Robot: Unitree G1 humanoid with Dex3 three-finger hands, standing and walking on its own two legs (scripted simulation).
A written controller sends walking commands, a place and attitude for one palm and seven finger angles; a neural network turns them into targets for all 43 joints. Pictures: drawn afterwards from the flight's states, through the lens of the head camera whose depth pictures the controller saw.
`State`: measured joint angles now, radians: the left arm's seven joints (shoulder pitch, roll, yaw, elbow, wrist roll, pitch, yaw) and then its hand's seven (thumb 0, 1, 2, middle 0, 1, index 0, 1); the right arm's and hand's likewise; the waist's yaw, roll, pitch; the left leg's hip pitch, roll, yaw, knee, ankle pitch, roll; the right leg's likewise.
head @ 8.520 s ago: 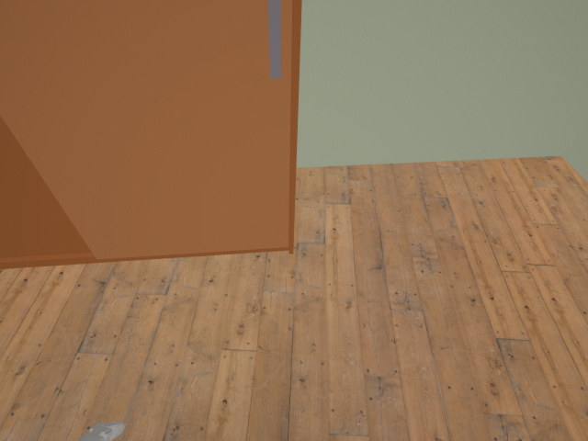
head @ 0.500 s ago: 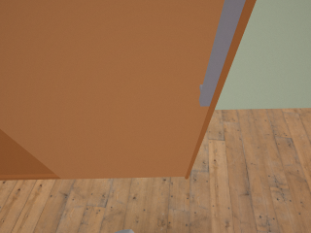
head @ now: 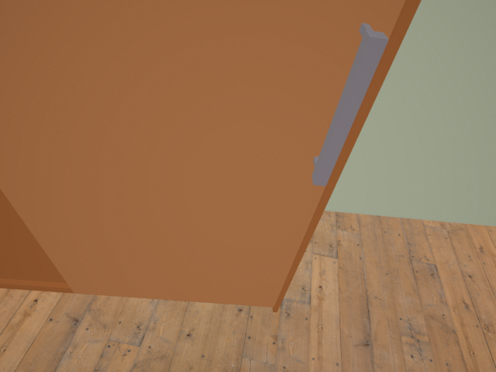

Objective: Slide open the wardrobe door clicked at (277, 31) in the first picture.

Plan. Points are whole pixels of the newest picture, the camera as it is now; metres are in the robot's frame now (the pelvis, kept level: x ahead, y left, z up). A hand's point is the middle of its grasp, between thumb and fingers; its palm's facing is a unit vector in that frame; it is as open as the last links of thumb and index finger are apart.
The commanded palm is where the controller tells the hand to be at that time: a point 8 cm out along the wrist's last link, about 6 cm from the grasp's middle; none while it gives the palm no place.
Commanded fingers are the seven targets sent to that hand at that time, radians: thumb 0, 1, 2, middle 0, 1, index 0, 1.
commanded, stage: come to a stop and stand still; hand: right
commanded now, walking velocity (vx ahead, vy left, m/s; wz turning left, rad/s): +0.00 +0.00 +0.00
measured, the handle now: (339, 114) +0.49 -0.11 +0.20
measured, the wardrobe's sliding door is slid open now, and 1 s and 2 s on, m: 0.00 0.00 0.00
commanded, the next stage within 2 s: look again from close up in 1.00 s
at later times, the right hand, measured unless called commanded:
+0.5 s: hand out of the picture +0.03 -0.15 -0.16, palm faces +0.01 +0.97 -0.24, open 7.3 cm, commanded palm none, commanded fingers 0.00 -0.90 -0.90 0.20 0.30 0.20 0.30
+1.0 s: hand out of the picture +0.05 -0.13 -0.16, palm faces +0.04 +0.97 -0.22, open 7.3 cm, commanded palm none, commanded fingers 0.00 -0.90 -0.90 0.20 0.30 0.20 0.30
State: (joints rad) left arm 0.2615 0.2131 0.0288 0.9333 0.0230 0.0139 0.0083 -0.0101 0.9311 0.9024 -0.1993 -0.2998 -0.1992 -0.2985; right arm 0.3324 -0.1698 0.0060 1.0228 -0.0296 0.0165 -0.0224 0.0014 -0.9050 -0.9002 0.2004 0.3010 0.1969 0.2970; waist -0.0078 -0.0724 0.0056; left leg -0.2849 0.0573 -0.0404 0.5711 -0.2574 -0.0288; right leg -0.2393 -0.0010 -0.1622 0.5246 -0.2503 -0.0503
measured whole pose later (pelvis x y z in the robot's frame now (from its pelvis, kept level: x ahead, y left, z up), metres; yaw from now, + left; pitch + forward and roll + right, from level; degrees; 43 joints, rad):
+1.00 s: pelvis +0.05 +0.04 +0.01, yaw -1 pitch -1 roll -1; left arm 0.25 0.16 0.00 1.11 0.02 -0.01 0.03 0.00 0.91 0.90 -0.20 -0.30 -0.20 -0.30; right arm 0.25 -0.15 0.00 1.12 -0.02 -0.02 -0.03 0.01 -0.92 -0.90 0.20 0.30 0.20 0.30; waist 0.00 -0.02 0.06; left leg -0.19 0.00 0.01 0.48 -0.28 0.02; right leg -0.15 -0.05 -0.11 0.42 -0.25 0.03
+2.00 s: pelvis +0.05 +0.04 +0.01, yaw -2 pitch -1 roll +0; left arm 0.29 0.16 -0.01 1.06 -0.01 -0.05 0.05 0.01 0.92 0.90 -0.20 -0.30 -0.20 -0.30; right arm 0.37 -0.16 -0.03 0.78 0.06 0.08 -0.05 0.02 -0.94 -0.90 0.20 0.30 0.20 0.30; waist -0.01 -0.01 0.07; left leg -0.18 -0.01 0.02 0.47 -0.27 0.02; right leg -0.16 -0.06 -0.08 0.45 -0.27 0.03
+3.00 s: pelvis +0.02 +0.02 -0.01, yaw -5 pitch +0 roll +1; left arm 0.27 0.29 -0.04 0.62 -0.06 -0.32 0.10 0.02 0.90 0.90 -0.20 -0.30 -0.20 -0.30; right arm 0.21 -0.37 -0.34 -0.09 0.34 -0.05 0.41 0.00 0.14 -0.46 0.28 0.97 0.27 0.96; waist -0.03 -0.03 -0.03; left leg -0.29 0.03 0.07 0.63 -0.33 -0.02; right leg -0.33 -0.02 -0.03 0.68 -0.34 -0.02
